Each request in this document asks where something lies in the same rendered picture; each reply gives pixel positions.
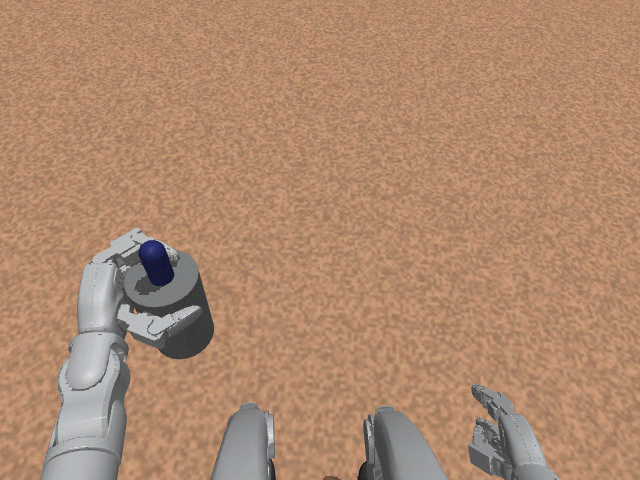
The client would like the left robot arm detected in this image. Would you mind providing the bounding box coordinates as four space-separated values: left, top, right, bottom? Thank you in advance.
40 331 131 480

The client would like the left robot hand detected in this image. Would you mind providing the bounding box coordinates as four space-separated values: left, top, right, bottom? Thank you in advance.
77 228 202 349

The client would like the right robot arm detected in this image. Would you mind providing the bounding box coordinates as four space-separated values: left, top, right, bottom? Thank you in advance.
511 464 560 480

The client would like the right robot hand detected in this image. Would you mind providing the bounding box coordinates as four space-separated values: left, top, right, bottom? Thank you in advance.
468 384 548 480

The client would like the bottle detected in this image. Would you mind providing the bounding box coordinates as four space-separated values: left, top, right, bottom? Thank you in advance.
124 240 214 359

